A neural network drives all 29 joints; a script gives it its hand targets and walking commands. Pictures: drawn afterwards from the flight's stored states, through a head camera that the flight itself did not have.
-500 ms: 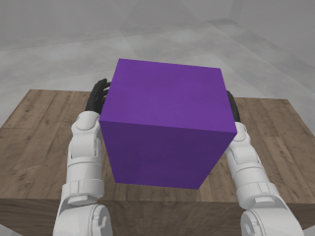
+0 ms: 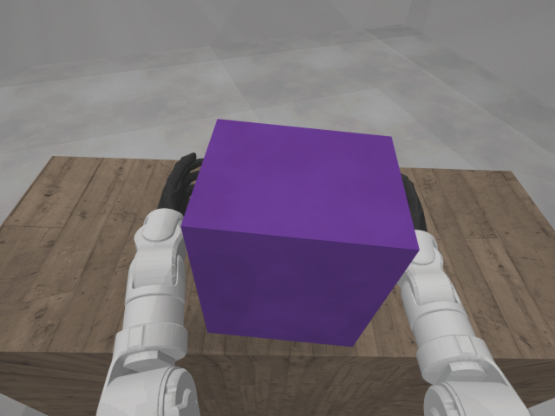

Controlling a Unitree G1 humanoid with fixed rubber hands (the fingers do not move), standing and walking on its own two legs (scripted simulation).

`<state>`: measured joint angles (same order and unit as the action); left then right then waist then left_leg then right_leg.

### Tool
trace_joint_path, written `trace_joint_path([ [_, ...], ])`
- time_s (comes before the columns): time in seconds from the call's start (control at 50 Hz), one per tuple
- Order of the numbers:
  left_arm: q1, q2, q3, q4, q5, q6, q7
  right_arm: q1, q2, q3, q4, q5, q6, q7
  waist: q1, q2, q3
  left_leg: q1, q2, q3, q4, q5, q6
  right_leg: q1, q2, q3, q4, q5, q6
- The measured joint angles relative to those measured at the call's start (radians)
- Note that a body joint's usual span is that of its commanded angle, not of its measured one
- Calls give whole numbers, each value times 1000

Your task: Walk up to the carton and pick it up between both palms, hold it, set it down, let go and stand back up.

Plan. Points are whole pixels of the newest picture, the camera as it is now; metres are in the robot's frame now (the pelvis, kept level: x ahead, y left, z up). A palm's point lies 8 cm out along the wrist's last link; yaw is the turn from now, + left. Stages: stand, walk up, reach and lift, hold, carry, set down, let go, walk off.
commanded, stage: set down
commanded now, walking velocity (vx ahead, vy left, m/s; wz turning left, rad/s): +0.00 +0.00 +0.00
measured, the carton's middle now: (291, 243) +0.37 -0.02 +0.05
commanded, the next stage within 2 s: none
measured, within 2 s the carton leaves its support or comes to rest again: rests again in 0.86 s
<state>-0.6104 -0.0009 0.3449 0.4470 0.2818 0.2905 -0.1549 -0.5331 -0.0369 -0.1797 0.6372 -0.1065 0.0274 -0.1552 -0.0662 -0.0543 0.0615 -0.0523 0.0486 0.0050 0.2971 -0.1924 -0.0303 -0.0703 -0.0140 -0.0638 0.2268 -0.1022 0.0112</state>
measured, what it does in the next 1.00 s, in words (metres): stands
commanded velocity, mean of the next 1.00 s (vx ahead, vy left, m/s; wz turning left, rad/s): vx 0.00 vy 0.00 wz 0.00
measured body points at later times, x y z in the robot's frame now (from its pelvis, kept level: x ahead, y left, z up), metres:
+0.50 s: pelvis +0.00 +0.00 +0.00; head +0.02 +0.02 +0.45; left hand +0.41 +0.14 +0.09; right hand +0.36 -0.20 +0.08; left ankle -0.02 +0.13 -0.75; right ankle +0.02 -0.13 -0.75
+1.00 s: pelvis +0.01 +0.00 +0.00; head +0.03 +0.02 +0.45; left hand +0.41 +0.14 +0.07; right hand +0.36 -0.20 +0.06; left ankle -0.02 +0.13 -0.75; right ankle +0.02 -0.13 -0.75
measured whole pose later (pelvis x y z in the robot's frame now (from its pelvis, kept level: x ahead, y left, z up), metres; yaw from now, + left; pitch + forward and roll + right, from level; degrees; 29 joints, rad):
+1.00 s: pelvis +0.01 +0.00 +0.00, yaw +0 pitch -2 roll -1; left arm -0.57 -0.01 0.34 0.64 0.28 0.08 -0.13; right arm -0.47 -0.01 -0.25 0.71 -0.19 -0.12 -0.15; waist -0.07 -0.04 0.08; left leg -0.05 0.05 0.01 0.29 -0.20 -0.03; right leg -0.07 -0.01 -0.06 0.23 -0.11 0.01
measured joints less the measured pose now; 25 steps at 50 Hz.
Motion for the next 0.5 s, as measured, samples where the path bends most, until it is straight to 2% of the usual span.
trace_joint_path([
  [0.5,12,-5,0,90,0,-98,3,41,24,-48,6,-53,-55,7,0,8,13,0,0,0,-2,-2,0,-1,0,0,0,-3,0],
])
